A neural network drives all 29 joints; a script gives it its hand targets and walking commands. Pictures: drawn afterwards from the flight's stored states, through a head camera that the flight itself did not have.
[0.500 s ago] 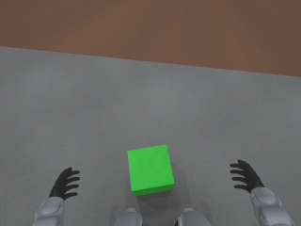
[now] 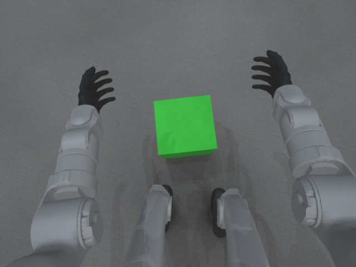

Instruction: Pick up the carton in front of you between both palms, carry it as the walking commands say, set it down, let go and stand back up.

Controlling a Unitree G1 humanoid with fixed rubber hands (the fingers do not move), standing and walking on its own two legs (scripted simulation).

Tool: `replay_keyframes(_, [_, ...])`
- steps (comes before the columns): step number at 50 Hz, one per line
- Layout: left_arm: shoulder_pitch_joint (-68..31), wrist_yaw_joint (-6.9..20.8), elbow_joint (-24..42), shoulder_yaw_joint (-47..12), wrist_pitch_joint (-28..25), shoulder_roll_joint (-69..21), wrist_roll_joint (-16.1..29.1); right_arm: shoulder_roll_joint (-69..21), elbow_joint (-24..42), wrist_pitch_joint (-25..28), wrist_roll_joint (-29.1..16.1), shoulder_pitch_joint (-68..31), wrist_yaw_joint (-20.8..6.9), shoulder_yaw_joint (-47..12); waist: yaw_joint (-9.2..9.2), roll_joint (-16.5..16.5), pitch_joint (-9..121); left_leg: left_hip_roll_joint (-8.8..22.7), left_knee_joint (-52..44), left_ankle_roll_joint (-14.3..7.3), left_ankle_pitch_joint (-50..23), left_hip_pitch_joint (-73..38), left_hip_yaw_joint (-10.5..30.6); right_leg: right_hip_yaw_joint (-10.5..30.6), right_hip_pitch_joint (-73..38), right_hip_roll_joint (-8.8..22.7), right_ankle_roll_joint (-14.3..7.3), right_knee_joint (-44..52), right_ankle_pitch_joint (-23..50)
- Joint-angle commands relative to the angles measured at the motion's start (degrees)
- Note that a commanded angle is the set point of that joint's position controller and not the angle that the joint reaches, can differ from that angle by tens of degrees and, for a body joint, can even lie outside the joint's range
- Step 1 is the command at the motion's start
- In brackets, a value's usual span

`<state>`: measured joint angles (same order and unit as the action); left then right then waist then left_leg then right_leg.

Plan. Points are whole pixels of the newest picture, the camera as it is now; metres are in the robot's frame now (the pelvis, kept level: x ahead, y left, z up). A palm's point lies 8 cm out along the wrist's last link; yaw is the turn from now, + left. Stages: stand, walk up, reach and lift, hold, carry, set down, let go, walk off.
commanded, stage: reach and lift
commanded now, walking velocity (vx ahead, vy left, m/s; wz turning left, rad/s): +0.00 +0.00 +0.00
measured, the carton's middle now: (184, 130) +0.47 +0.04 -0.52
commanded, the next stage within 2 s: none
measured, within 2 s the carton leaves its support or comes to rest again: leaves its support in 1.80 s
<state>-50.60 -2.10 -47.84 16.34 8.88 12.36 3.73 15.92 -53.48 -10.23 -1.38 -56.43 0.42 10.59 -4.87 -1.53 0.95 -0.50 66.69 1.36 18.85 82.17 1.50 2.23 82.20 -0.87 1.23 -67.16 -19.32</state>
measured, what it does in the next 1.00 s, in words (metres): lowers itself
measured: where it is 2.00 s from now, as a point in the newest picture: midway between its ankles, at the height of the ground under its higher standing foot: (191, 219)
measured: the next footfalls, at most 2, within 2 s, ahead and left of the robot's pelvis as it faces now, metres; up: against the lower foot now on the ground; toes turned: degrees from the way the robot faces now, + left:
none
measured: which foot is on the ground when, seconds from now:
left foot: down 0.00-1.00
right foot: down 0.00-1.00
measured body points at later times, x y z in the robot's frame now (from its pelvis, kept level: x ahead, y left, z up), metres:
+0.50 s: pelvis +0.02 +0.00 -0.12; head +0.34 +0.00 +0.18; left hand +0.46 +0.24 -0.28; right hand +0.51 -0.15 -0.30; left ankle +0.10 +0.13 -0.61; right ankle +0.09 -0.13 -0.61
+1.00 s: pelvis -0.03 +0.00 -0.27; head +0.34 +0.01 -0.01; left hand +0.46 +0.23 -0.46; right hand +0.51 -0.14 -0.47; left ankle +0.10 +0.13 -0.61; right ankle +0.09 -0.13 -0.61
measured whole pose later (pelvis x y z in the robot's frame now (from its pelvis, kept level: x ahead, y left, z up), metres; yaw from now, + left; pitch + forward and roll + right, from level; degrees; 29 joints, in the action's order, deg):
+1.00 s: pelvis -0.03 +0.00 -0.27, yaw +1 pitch +39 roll +1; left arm -71.7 -6.4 -61.6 9.1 -1.2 17.7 13.9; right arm 20.8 -63.3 -1.2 -12.3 -77.3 6.3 0.6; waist -4.0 -0.1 -16.9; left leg -1.6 121.2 2.7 28.6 131.9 1.5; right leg 2.9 131.9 -3.2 2.7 -122.3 -29.7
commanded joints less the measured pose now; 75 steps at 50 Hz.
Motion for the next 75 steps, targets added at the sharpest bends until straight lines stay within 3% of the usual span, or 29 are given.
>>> replay_keyframes(1, [-16.12, -0.79, 4.12, 2.81, -0.74, 5.78, -1.31, 7.21, 2.50, 0.76, 1.41, -18.47, 0.15, 2.14, -1.17, -0.73, 49.94, -2.24, -7.13, 2.18, 2.22, -21.66, -5.02, -3.81, -20.66, -2.94, 0.44, 6.22, -5.02])
replay_keyframes(8, [-14.16, -0.26, 3.76, 6.56, -4.53, 3.44, -4.81, 3.94, 1.45, 4.10, 5.15, -17.87, 0.39, 4.61, -1.89, -1.86, 52.67, -2.56, -4.16, 2.37, -7.20, -15.79, -5.59, -3.56, -16.36, -3.47, 0.36, 3.69, 2.55])
replay_keyframes(13, [-11.20, 0.47, 2.22, 6.69, -7.82, 2.74, -4.48, 1.44, 1.55, 6.81, 5.48, -14.63, 1.45, 4.40, -1.35, -2.26, 52.18, -2.46, 3.29, 2.44, -13.19, -5.87, -4.94, -2.79, -8.86, -3.40, 0.60, -3.68, 9.14])
replay_keyframes(18, [-8.92, 0.50, 0.77, 4.71, -9.96, 3.60, -1.61, 0.91, 2.86, 8.53, 3.03, -11.62, 2.85, 1.65, -0.68, -2.25, 55.02, -2.70, 13.13, 2.57, -17.84, 2.75, -4.45, -2.30, -1.62, -3.25, 0.84, -13.91, 14.68])
replay_keyframes(24, [-8.31, -0.16, 4.28, 1.44, -10.48, 7.51, 2.97, 2.62, 9.76, 8.78, -1.92, -12.12, 4.59, -3.56, -1.03, -4.35, 66.28, -3.18, 23.89, 2.77, -21.37, 7.55, -5.04, -2.11, -3.88, -3.30, 1.30, -25.94, 21.49])
replay_keyframes(30, [-13.47, -1.36, 7.67, -1.16, -9.12, 10.56, 6.71, 5.58, 13.90, 7.30, -4.92, -17.20, 5.81, -5.74, -0.95, -4.16, 70.14, -2.60, 31.76, 3.10, -14.83, 10.43, -6.66, -3.49, -3.27, -3.28, 1.28, -33.75, 15.00])
replay_keyframes(36, [-20.82, -2.73, 0.78, -2.76, -8.16, 10.77, 7.74, 7.17, 5.75, 6.59, -6.55, -22.93, 5.74, -5.83, -1.08, -2.62, 55.55, -1.18, 36.23, 2.86, -1.38, 15.98, -6.39, -4.07, 9.99, -2.18, 0.97, -36.91, -1.38])
replay_keyframes(40, [-26.06, -3.27, -5.11, -3.77, -8.88, 11.39, 8.07, 8.27, -0.56, 7.53, -8.00, -27.97, 5.58, -6.67, -1.36, -2.14, 49.64, -0.10, 39.22, 2.42, 2.49, 18.34, -5.58, -3.41, 15.15, -1.36, 0.78, -39.68, -5.97])
replay_keyframes(45, [-30.96, -3.75, -9.42, -5.51, -10.46, 12.43, 9.06, 9.99, -5.43, 9.37, -9.69, -32.51, 5.59, -8.04, -1.09, -1.45, 47.74, 0.62, 42.79, 2.28, 1.80, 18.21, -4.46, -2.79, 17.70, -0.72, 0.70, -43.67, -5.74])
replay_keyframes(51, [-33.65, -5.09, -7.36, -7.32, -12.00, 13.80, 11.52, 12.29, -2.77, 10.98, -11.76, -36.00, 6.44, -10.64, -1.13, -2.48, 53.28, -0.02, 45.76, 2.02, -3.57, 15.82, -4.32, -3.30, 14.98, -0.79, 0.72, -47.78, -1.08])
replay_keyframes(57, [-28.34, -5.17, -8.32, -10.32, -12.26, 9.58, 13.85, 8.78, -3.06, 11.50, -12.91, -30.49, 5.81, -12.72, -0.52, -2.72, 54.19, -1.15, 47.21, 1.72, -10.24, 12.54, -3.74, -3.53, 14.97, -1.18, 1.00, -48.80, 4.46])
replay_keyframes(67, [-28.96, -5.71, -9.44, -9.11, -12.77, 8.90, 11.53, 8.12, -6.30, 11.97, -11.09, -30.44, 6.07, -10.43, -0.32, -1.03, 46.68, -1.00, 46.22, 2.09, -4.93, 17.83, -3.90, -2.90, 19.77, -1.43, 0.32, -47.02, -0.02])
replay_keyframes(75, [-34.96, -5.93, -10.89, -13.64, -13.34, 0.35, 13.40, -0.34, -8.00, 12.95, -11.53, -34.88, 6.57, -14.46, 0.69, -1.27, 46.33, -2.37, 45.23, 1.93, -2.73, 17.44, -3.83, -2.43, 18.60, -2.28, 0.07, -45.53, -1.77])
